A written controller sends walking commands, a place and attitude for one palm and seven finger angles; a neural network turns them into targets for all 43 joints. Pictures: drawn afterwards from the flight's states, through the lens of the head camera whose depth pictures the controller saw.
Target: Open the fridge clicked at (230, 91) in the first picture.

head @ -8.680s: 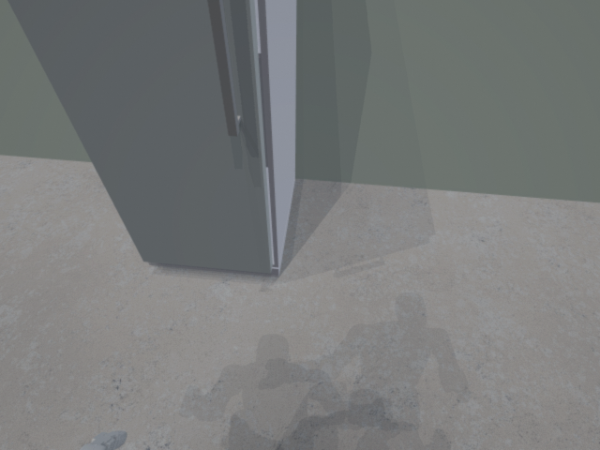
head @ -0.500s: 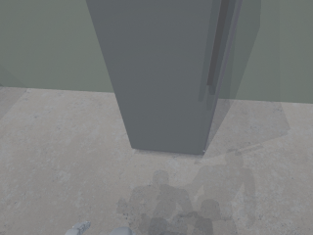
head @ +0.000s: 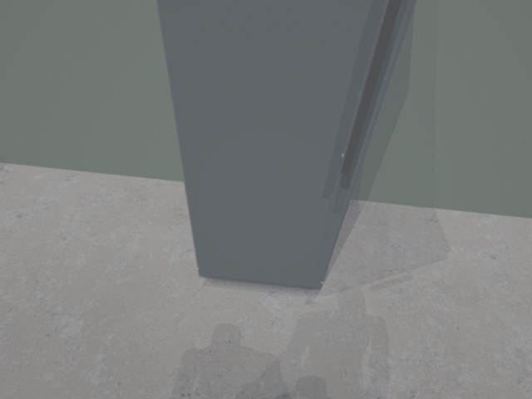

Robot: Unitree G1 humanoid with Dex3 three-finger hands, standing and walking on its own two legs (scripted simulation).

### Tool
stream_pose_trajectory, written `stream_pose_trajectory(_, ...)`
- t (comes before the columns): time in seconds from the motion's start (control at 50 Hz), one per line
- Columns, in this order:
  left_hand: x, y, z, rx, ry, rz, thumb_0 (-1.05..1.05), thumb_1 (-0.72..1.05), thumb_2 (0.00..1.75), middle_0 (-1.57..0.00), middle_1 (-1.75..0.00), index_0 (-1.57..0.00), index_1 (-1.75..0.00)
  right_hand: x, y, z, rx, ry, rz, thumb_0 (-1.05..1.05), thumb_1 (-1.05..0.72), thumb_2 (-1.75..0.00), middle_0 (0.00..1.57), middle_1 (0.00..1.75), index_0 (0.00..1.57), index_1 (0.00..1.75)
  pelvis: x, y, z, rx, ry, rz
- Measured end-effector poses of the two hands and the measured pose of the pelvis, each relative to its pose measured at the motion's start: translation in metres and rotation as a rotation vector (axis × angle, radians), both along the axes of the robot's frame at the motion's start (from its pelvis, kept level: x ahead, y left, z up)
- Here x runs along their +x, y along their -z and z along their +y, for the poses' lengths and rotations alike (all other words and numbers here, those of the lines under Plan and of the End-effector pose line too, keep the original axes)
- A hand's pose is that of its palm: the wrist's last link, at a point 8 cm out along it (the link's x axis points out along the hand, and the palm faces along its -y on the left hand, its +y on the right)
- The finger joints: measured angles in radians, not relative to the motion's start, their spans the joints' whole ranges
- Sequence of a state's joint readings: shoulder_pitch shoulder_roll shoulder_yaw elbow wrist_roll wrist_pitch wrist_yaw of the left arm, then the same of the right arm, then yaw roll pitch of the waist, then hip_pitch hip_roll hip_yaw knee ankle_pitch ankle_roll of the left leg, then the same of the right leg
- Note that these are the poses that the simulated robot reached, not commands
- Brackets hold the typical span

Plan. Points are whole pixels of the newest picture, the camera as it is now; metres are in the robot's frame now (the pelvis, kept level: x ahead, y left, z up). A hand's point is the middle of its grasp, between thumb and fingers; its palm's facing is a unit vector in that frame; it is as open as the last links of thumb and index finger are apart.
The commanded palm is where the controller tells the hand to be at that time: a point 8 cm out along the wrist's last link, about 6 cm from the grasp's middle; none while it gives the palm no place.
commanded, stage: take the last steps up to it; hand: right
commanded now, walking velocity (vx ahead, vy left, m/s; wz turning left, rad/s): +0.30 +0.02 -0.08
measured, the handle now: (369, 75) +0.70 -0.16 +0.21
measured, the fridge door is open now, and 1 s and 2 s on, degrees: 0 0 0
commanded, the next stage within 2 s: come to a stop and stand still in 0.56 s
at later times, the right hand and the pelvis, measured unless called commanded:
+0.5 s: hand out of the picture +0.06 -0.23 -0.19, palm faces +0.11 +0.99 -0.13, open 7.4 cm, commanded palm none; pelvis +0.13 -0.07 -0.01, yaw -1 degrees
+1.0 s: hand (375, 331) +0.33 -0.22 -0.18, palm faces +0.04 +0.98 -0.20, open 7.3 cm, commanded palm none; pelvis +0.22 -0.05 -0.02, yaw -2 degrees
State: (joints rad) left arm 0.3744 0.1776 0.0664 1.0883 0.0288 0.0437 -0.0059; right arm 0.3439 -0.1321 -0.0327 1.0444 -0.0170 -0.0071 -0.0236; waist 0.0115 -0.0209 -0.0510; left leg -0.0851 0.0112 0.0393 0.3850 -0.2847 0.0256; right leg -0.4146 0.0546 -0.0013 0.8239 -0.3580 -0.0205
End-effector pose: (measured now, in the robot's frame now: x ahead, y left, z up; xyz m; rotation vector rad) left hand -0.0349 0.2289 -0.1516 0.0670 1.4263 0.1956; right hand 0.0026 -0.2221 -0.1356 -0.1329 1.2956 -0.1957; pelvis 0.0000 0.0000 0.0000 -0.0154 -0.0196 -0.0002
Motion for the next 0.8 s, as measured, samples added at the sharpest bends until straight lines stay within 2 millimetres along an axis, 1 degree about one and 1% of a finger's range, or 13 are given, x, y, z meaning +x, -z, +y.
stream_pose_trajectory(0.1,0.023,-0.002,0.003,-0.002,0.017,0.0,0.01,0.91,0.9,-0.2,-0.29,-0.2,-0.3,-0.044,0.001,0.013,0.029,0.064,0.142,0.0,-0.91,-0.9,0.2,0.3,0.2,0.3,0.017,-0.001,-0.001,0.012,0.033,-0.002)
stream_pose_trajectory(0.18,0.06,-0.001,-0.005,0.006,0.062,0.0,0.01,0.91,0.9,-0.2,-0.29,-0.2,-0.3,-0.067,0.002,0.023,0.07,0.121,0.237,0.0,-0.91,-0.9,0.2,0.3,0.2,0.3,0.036,0.002,-0.011,0.023,0.054,0.007)
stream_pose_trajectory(0.22,0.088,-0.001,-0.013,0.009,0.091,-0.017,0.01,0.91,0.9,-0.2,-0.29,-0.19,-0.3,-0.074,0.003,0.025,0.093,0.148,0.283,0.0,-0.91,-0.9,0.2,0.3,0.2,0.3,0.047,0.004,-0.018,0.026,0.061,0.013)
stream_pose_trajectory(0.28,0.14,0.0,-0.032,0.017,0.143,-0.068,0.01,0.91,0.9,-0.2,-0.29,-0.19,-0.3,-0.077,0.007,0.023,0.13,0.185,0.351,0.0,-0.91,-0.9,0.2,0.3,0.2,0.3,0.066,0.009,-0.033,0.028,0.067,0.023)
stream_pose_trajectory(0.36,0.212,0.005,-0.061,0.049,0.191,-0.197,0.01,0.91,0.9,-0.2,-0.29,-0.2,-0.3,-0.067,0.021,0.006,0.169,0.203,0.428,0.0,-0.91,-0.9,0.2,0.3,0.2,0.3,0.094,0.025,-0.058,0.027,0.054,0.023)
stream_pose_trajectory(0.4,0.234,0.001,-0.074,0.05,0.181,-0.254,0.01,0.91,0.9,-0.2,-0.29,-0.2,-0.3,-0.047,0.024,-0.009,0.166,0.175,0.432,0.01,-0.91,-0.9,0.2,0.3,0.2,0.3,0.105,0.024,-0.066,0.023,0.029,0.01)
stream_pose_trajectory(0.44,0.245,-0.006,-0.084,0.044,0.156,-0.284,0.0,0.91,0.9,-0.2,-0.29,-0.2,-0.3,-0.015,0.025,-0.027,0.148,0.138,0.394,0.01,-0.91,-0.9,0.2,0.3,0.2,0.3,0.116,0.018,-0.07,0.025,0.016,0.002)
stream_pose_trajectory(0.52,0.262,-0.022,-0.08,0.079,0.098,-0.324,-0.03,0.95,0.9,-0.21,-0.3,-0.2,-0.3,0.073,0.023,-0.063,0.088,0.074,0.227,0.01,-0.91,-0.9,0.2,0.3,0.19,0.3,0.139,0.007,-0.075,0.023,0.008,0.002)
stream_pose_trajectory(0.6,0.263,-0.022,-0.072,0.084,0.094,-0.269,-0.03,0.95,0.9,-0.21,-0.3,-0.2,-0.3,0.163,0.014,-0.084,0.034,0.034,0.042,0.01,-0.92,-0.9,0.2,0.3,0.19,0.3,0.163,0.002,-0.074,0.014,0.01,0.006)
stream_pose_trajectory(0.66,0.256,-0.015,-0.066,0.068,0.079,-0.199,-0.02,0.94,0.9,-0.2,-0.29,-0.2,-0.3,0.222,0.006,-0.087,0.006,0.0,-0.057,0.0,-0.92,-0.9,0.19,0.3,0.19,0.3,0.181,0.002,-0.069,0.007,0.012,0.005)
stream_pose_trajectory(0.72,0.247,-0.005,-0.06,0.043,0.048,-0.121,-0.01,0.93,0.9,-0.2,-0.29,-0.2,-0.3,0.272,-0.001,-0.081,-0.017,-0.044,-0.118,0.0,-0.92,-0.9,0.19,0.3,0.19,0.3,0.2,0.005,-0.06,0.003,0.01,0.0)
stream_pose_trajectory(0.76,0.242,0.006,-0.055,0.025,0.029,-0.067,-0.01,0.92,0.9,-0.2,-0.29,-0.2,-0.3,0.299,-0.001,-0.073,-0.034,-0.071,-0.15,0.0,-0.92,-0.9,0.19,0.3,0.19,0.3,0.214,0.011,-0.051,-0.003,0.009,-0.006)
stream_pose_trajectory(0.8,0.239,0.017,-0.05,0.006,0.009,-0.019,0.0,0.91,0.9,-0.2,-0.29,-0.2,-0.3,0.318,0.003,-0.063,-0.048,-0.09,-0.171,0.0,-0.92,-0.9,0.19,0.3,0.19,0.3,0.225,0.019,-0.043,-0.002,0.007,-0.006)
